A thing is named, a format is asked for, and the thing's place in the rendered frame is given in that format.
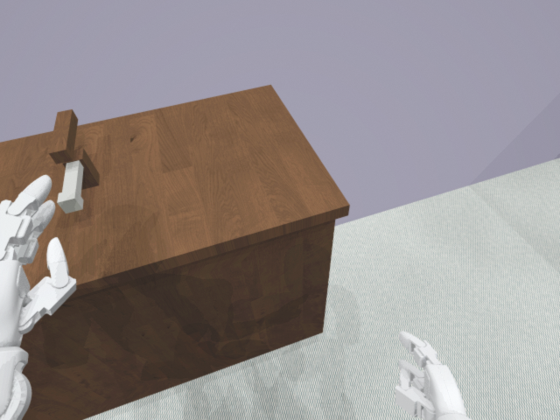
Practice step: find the left robot forearm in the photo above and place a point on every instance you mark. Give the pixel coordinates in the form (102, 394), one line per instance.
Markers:
(15, 388)

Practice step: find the tap lever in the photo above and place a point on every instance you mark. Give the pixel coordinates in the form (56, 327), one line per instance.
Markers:
(70, 199)

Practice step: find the counter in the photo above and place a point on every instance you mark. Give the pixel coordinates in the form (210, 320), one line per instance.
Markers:
(205, 240)

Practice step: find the left robot hand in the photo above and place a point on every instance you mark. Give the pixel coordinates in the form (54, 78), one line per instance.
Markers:
(21, 224)

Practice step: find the right robot hand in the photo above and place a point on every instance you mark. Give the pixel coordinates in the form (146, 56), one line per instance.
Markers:
(434, 392)

